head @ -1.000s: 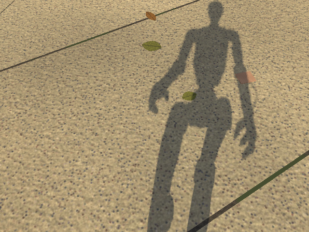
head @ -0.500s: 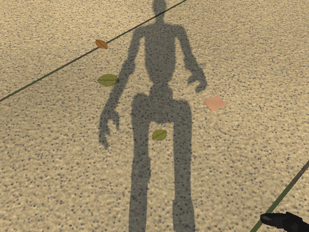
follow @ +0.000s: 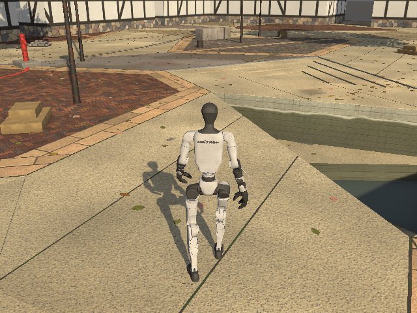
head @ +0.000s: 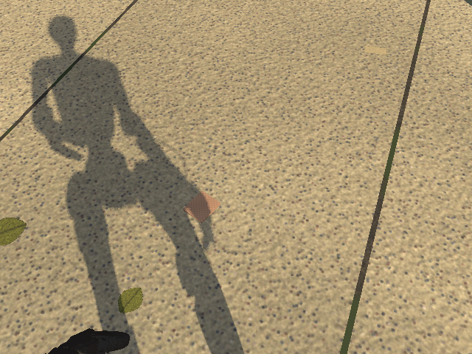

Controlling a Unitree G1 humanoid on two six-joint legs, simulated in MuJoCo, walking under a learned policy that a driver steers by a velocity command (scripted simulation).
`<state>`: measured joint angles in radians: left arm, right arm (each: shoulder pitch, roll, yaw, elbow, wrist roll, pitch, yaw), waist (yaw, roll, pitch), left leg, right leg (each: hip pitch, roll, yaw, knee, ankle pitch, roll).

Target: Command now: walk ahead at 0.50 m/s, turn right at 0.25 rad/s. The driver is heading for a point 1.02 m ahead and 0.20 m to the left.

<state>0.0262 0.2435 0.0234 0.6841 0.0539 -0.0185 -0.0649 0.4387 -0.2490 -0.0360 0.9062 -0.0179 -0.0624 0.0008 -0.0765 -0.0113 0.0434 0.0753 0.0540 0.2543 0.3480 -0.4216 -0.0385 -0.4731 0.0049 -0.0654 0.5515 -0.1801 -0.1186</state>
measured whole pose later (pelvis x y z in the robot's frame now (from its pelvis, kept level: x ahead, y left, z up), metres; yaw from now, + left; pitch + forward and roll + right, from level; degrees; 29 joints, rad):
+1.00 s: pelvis +0.53 +0.00 +0.01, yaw +3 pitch +1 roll +2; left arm 0.04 0.22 0.01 0.84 0.03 -0.04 -0.03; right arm 0.45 -0.20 -0.04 0.99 -0.01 -0.07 0.01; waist -0.08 -0.04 0.04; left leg 0.02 -0.08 0.01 0.25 -0.28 0.06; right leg -0.56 -0.07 -0.01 0.60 -0.05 0.01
